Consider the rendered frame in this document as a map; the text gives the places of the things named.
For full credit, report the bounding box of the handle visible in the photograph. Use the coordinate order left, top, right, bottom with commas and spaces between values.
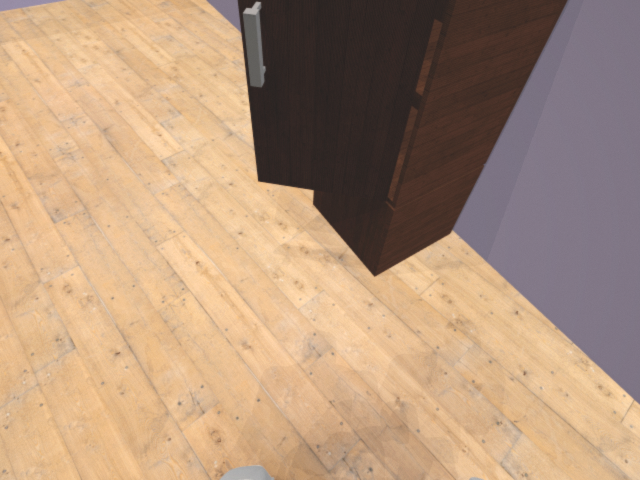
243, 2, 266, 88

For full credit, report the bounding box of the cupboard door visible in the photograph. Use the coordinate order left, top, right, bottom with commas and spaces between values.
238, 0, 439, 202

